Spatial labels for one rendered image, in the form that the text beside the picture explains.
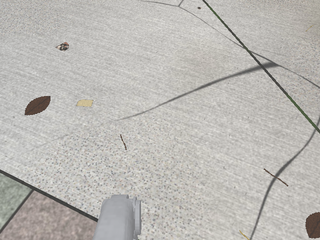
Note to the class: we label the left robot thigh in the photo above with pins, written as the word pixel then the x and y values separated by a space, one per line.
pixel 119 219

